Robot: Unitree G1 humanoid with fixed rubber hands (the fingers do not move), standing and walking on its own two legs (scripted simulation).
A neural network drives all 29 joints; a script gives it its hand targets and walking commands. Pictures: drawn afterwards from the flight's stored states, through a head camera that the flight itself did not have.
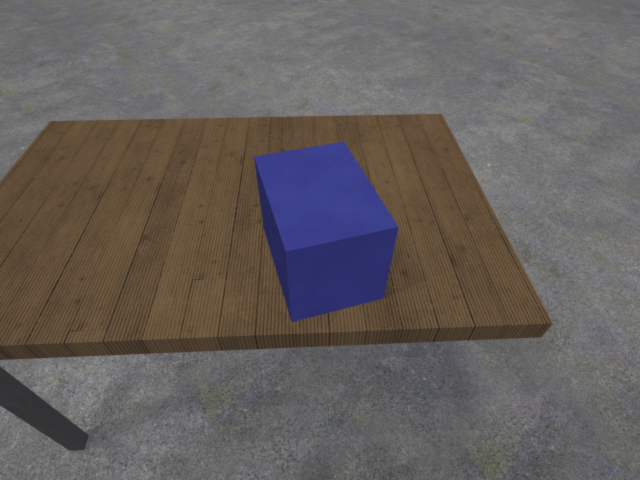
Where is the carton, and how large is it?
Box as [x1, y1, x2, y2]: [254, 142, 397, 321]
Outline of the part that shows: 344,142 254,156 264,230 291,321 383,297 397,231 397,225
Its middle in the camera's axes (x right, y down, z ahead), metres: +0.00 -0.03 +0.70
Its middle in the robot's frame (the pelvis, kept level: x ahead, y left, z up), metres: +0.56 +0.03 -0.02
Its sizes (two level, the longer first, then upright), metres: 0.240 0.171 0.181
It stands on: a table, 0.65 m high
